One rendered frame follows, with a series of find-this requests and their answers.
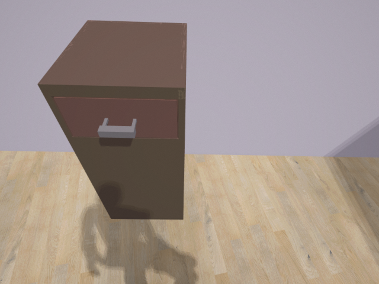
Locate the cabinet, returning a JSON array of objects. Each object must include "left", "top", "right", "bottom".
[{"left": 38, "top": 20, "right": 187, "bottom": 220}]

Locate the drawer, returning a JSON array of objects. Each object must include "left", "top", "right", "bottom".
[{"left": 54, "top": 96, "right": 179, "bottom": 138}]

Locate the handle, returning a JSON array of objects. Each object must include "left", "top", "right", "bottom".
[{"left": 97, "top": 118, "right": 137, "bottom": 138}]

